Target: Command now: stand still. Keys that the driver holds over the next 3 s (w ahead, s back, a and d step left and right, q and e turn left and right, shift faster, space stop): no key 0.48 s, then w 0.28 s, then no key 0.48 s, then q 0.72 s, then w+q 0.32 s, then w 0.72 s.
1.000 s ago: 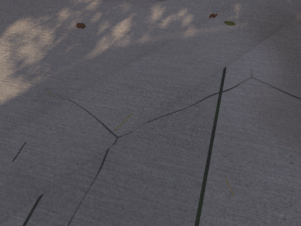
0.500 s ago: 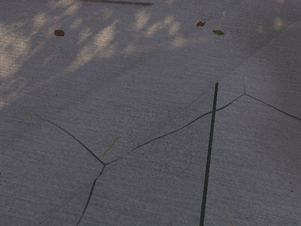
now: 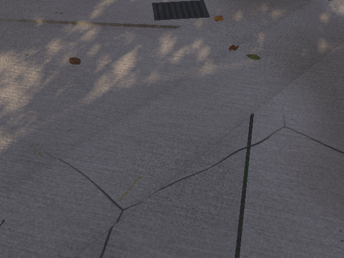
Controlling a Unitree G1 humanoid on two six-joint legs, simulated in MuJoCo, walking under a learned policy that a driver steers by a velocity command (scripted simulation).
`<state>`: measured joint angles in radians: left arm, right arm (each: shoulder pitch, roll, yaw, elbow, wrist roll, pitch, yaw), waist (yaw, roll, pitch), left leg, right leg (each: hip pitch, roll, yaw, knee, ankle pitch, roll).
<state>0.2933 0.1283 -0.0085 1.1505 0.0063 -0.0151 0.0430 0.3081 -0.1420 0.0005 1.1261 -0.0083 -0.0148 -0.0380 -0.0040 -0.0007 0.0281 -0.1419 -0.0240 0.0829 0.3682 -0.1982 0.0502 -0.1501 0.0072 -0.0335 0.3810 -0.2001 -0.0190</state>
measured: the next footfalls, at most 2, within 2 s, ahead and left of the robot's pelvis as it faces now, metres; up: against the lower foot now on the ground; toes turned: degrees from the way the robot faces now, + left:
right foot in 0.82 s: +0.10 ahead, -0.12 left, +0.00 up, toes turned -5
left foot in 1.18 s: +0.25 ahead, +0.05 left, +0.00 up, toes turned +3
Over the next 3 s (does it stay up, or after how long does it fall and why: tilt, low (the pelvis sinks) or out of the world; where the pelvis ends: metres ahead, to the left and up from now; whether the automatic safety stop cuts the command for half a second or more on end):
stays up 0.46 0.18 0.00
